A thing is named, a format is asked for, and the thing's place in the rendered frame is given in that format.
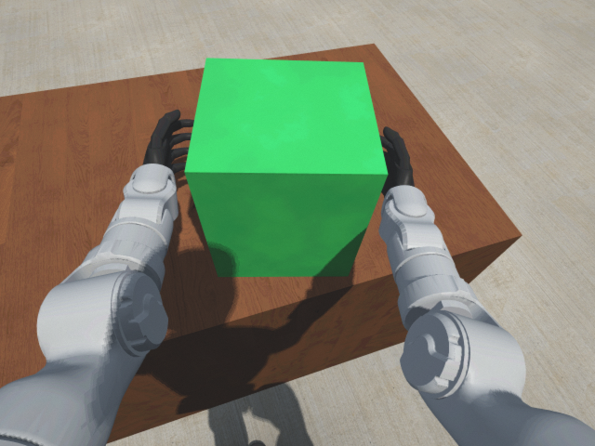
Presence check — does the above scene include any pedestal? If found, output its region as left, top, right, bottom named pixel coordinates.
left=0, top=44, right=522, bottom=443

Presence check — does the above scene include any right robot hand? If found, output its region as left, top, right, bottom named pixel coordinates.
left=380, top=126, right=415, bottom=198

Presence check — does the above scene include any carton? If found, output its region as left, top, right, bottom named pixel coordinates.
left=184, top=58, right=388, bottom=277

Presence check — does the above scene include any right robot forearm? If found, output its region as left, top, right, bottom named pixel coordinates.
left=378, top=185, right=502, bottom=331

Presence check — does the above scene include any right robot upper arm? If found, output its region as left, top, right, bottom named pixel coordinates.
left=400, top=310, right=595, bottom=446

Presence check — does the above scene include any left robot hand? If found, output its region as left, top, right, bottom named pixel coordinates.
left=143, top=110, right=194, bottom=174

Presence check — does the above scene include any left robot upper arm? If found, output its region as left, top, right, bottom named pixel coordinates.
left=0, top=270, right=168, bottom=446

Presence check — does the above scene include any left robot forearm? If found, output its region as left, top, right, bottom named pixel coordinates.
left=37, top=164, right=179, bottom=355

